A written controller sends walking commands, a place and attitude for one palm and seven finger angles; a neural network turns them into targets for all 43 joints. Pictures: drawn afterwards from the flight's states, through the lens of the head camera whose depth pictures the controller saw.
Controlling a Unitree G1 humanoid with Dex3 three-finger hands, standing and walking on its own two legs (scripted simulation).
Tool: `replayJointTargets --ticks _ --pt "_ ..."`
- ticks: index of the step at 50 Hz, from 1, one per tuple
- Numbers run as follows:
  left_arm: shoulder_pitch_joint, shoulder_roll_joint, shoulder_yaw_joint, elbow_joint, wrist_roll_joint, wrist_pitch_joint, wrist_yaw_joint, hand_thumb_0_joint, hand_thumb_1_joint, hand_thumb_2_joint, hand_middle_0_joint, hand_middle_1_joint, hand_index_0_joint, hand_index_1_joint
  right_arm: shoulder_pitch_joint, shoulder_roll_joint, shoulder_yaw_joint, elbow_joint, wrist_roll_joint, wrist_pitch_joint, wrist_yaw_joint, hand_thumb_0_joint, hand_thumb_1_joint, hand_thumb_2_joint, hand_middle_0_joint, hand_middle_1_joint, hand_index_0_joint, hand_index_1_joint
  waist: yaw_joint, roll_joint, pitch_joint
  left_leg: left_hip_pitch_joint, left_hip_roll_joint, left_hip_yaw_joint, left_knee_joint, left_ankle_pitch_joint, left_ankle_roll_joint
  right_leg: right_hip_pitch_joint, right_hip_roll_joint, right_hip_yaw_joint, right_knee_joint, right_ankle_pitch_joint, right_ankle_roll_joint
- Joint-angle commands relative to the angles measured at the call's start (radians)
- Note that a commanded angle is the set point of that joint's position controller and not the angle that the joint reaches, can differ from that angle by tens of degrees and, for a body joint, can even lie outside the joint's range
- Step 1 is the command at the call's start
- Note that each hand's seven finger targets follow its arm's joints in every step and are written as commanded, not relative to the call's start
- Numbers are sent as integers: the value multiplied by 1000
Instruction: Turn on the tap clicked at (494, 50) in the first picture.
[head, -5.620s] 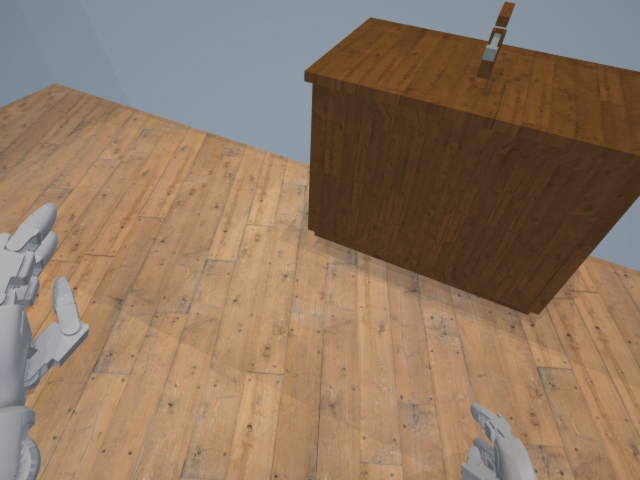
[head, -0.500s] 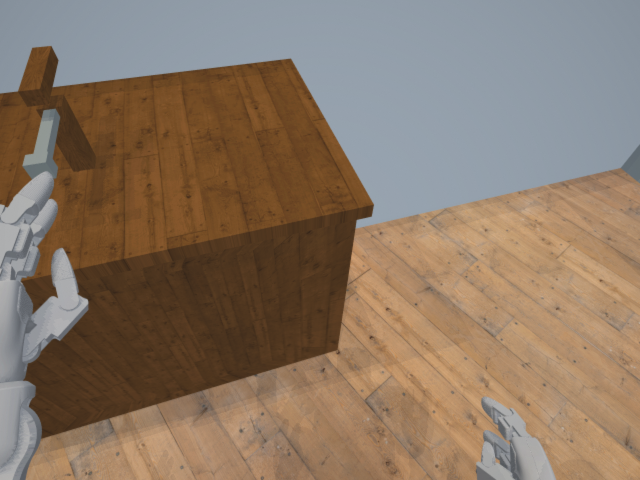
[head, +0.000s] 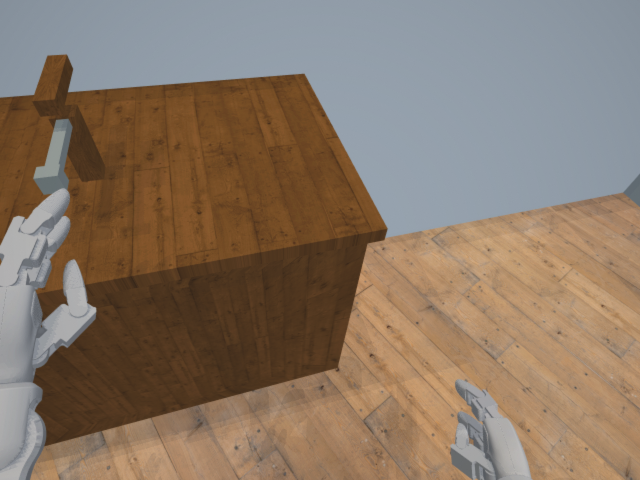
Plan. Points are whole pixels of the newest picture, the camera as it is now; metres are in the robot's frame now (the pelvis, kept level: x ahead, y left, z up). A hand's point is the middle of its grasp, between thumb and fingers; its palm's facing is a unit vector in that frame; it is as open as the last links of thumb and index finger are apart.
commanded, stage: come to a stop and stand still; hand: left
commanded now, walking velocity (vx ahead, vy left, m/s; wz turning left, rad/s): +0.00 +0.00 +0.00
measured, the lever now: (51, 179) +0.43 +0.40 +0.11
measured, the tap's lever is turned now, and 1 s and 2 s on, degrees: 0 0 0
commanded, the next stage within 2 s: look again from close up in 0.26 s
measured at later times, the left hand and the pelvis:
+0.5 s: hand (80, 319) +0.22 +0.24 +0.15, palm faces +0.39 -0.85 -0.34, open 7.4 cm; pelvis +0.00 -0.01 +0.00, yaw +1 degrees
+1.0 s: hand (73, 320) +0.22 +0.25 +0.15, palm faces +0.40 -0.84 -0.37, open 7.4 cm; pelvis +0.01 +0.00 +0.00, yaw +2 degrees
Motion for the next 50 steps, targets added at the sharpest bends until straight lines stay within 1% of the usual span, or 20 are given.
replayJointTargets --ticks 1,4,6,11,15,18,19,23,24,28,31,33,34,37,41,44,45,46,48,50 --pt "-48 201 151 -368 -24 -84 25 0 900 900 -200 -300 -200 -300 -62 -117 -59 -174 5 -35 -10 0 -900 -900 200 300 200 300 15 158 -219 -6 67 -86 -53 482 -89 206 -25 27 61 318 -18" --pt "3 194 155 -373 -31 -77 30 0 900 900 -200 -300 -200 -300 -56 -121 -63 -174 5 -29 -11 0 -900 -900 200 300 200 300 13 146 -233 8 66 -80 -26 522 -95 212 -34 29 59 374 -21" --pt "29 173 142 -341 -34 -68 35 0 900 900 -200 -300 -200 -300 -49 -126 -68 -166 7 -21 -12 0 -900 -900 200 300 200 300 9 110 -227 3 69 -77 -21 503 -96 209 -35 32 50 380 -21" --pt "15 150 119 -244 -35 -47 40 0 900 900 -200 -300 -200 -300 -52 -133 -70 -150 9 3 -26 0 -900 -900 200 300 200 300 6 90 -166 -36 74 -86 -66 350 -91 172 -37 43 20 277 -15" --pt "-52 154 102 -241 -33 -41 44 0 900 900 -200 -300 -200 -300 -71 -132 -64 -152 8 10 -39 0 -900 -900 200 300 200 300 8 69 -127 -70 66 -93 -102 204 -68 160 -39 61 -23 171 -11" --pt "-86 160 94 -279 -28 -43 46 0 900 900 -200 -300 -200 -300 -74 -131 -64 -154 6 9 -40 0 -900 -900 200 300 200 300 10 64 -134 -74 55 -93 -110 155 -56 175 -39 68 -45 131 -11" --pt "-106 179 105 -309 -27 -43 48 0 900 900 -200 -300 -200 -300 -84 -132 -63 -156 5 7 -42 0 -900 -900 200 300 200 300 10 87 -134 -68 49 -94 -114 158 -59 170 -38 70 -46 123 -12" --pt "-75 168 103 -295 -26 -43 52 0 900 900 -200 -300 -200 -300 -74 -127 -62 -154 4 6 -39 0 -900 -900 200 300 200 300 13 95 -126 -96 47 -95 -135 94 -54 185 -33 68 -66 67 -8" --pt "-69 183 120 -295 -25 -43 53 0 900 900 -200 -300 -200 -300 -74 -129 -63 -154 2 5 -40 0 -900 -900 200 300 200 300 14 105 -125 -96 46 -97 -141 93 -57 183 -31 67 -66 59 -9" --pt "-12 166 123 -247 -29 -39 52 0 900 900 -200 -300 -200 -300 -66 -126 -64 -153 4 12 -40 0 -900 -900 200 300 200 300 14 59 -130 -110 46 -96 -134 93 -53 199 -35 70 -80 75 -8" --pt "11 159 119 -227 -32 -36 49 0 900 900 -200 -300 -200 -300 -62 -127 -66 -151 6 18 -41 0 -900 -900 200 300 200 300 12 72 -136 -107 45 -93 -134 110 -57 199 -34 63 -79 91 -7" --pt "4 151 106 -228 -33 -33 49 0 900 900 -200 -300 -200 -300 -60 -130 -66 -152 8 18 -41 0 -900 -900 200 300 200 300 10 57 -128 -116 42 -95 -134 94 -54 196 -37 65 -93 72 -5" --pt "-13 152 102 -239 -32 -34 47 0 900 900 -200 -300 -200 -300 -66 -132 -66 -151 8 17 -42 0 -900 -900 200 300 200 300 7 84 -116 -109 40 -94 -137 100 -57 177 -35 67 -95 65 -7" --pt "-22 158 98 -251 -28 -34 50 0 900 900 -200 -300 -200 -300 -60 -132 -67 -150 9 17 -43 0 -900 -900 200 300 200 300 9 79 -127 -104 44 -94 -141 108 -53 191 -28 56 -86 87 -1" --pt "-45 168 101 -266 -24 -38 54 0 900 900 -200 -300 -200 -300 -59 -136 -73 -147 5 14 -45 0 -900 -900 200 300 200 300 8 80 -129 -118 38 -92 -137 45 -44 200 -35 57 -84 13 0" --pt "-34 187 117 -282 -23 -41 57 0 900 900 -200 -300 -200 -300 -62 -143 -82 -147 0 12 -44 0 -900 -900 200 300 200 300 2 97 -126 -136 26 -93 -102 -45 -27 177 -62 88 -95 -128 -16" --pt "-30 174 104 -289 -23 -43 57 0 900 900 -200 -300 -200 -300 -60 -139 -81 -147 0 12 -43 0 -900 -900 200 300 200 300 -1 71 -122 -150 26 -103 -92 -65 -23 171 -67 93 -86 -168 -21" --pt "-17 176 108 -282 -24 -45 58 0 900 900 -200 -300 -200 -300 -59 -143 -84 -146 0 12 -42 0 -900 -900 200 300 200 300 -2 81 -115 -158 25 -105 -82 -82 -19 155 -72 101 -84 -202 -26" --pt "2 176 113 -269 -26 -45 59 0 900 900 -200 -300 -200 -300 -60 -143 -86 -143 0 13 -41 0 -900 -900 200 300 200 300 -2 45 -109 -172 25 -109 -47 -95 -12 135 -87 125 -76 -242 -39" --pt "-2 175 114 -274 -28 -48 57 0 900 900 -200 -300 -200 -300 -60 -142 -85 -143 0 15 -40 0 -900 -900 200 300 200 300 -8 52 -104 -161 36 -114 -29 -65 -12 111 -88 132 -29 -209 -53"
